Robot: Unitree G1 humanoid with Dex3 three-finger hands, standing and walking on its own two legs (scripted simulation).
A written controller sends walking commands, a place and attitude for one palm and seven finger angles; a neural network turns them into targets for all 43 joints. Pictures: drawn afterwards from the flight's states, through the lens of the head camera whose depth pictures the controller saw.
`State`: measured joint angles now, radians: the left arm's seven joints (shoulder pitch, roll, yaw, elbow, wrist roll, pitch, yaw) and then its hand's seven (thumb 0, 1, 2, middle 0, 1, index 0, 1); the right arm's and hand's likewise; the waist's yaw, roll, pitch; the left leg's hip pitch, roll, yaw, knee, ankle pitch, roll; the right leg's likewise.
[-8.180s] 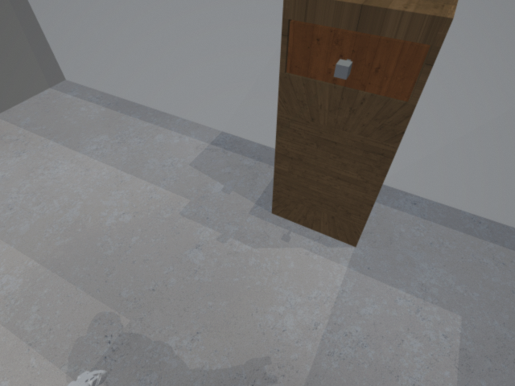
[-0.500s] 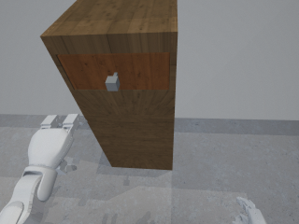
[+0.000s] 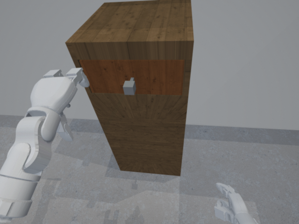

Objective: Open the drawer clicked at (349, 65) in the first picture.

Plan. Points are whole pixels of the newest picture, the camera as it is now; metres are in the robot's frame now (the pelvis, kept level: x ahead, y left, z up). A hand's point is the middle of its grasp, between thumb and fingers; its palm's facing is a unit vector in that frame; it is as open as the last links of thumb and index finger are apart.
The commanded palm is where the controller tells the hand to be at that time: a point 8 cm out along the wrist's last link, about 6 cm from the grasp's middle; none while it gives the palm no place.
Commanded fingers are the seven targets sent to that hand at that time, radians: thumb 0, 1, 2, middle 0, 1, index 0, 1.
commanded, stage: raise the hand with hooked fingers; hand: left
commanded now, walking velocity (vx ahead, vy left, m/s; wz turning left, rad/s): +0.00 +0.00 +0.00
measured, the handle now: (130, 84) +0.56 +0.17 +0.06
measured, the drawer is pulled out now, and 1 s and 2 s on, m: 0.00 0.00 0.00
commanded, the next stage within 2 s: move the hooked fingers above the handle in 0.36 s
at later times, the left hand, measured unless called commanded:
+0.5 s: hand (75, 114) +0.30 +0.23 +0.17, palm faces +0.13 -0.05 -0.99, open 13.9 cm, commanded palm +0.27 +0.22 +0.23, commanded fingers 0.00 -0.50 0.30 -0.30 -1.20 -0.30 -1.20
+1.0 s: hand (95, 100) +0.39 +0.21 +0.14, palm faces +0.02 -0.05 -1.00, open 13.9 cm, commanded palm +0.36 +0.21 +0.21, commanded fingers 0.00 -0.50 0.30 -0.30 -1.20 -0.30 -1.20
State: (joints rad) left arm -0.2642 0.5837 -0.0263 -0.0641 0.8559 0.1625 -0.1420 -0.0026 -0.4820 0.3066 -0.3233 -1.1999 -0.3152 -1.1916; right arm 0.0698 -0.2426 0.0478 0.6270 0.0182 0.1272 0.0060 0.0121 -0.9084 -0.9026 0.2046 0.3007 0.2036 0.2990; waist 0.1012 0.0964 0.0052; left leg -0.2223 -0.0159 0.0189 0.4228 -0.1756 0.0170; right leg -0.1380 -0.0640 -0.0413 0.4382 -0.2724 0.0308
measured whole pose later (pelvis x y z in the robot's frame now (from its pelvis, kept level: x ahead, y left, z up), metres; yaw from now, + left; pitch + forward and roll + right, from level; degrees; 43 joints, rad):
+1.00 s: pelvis +0.01 -0.01 +0.00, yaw -1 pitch +2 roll +1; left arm -0.44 0.54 -0.07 0.27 0.88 0.07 -0.11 0.00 -0.49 0.30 -0.32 -1.20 -0.31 -1.20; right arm 0.16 -0.28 0.01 0.67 0.03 0.12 -0.01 0.01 -0.91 -0.90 0.20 0.30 0.20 0.30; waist 0.04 0.09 -0.01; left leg -0.28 0.00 0.02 0.42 -0.17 0.00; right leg -0.21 -0.05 -0.03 0.45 -0.28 0.02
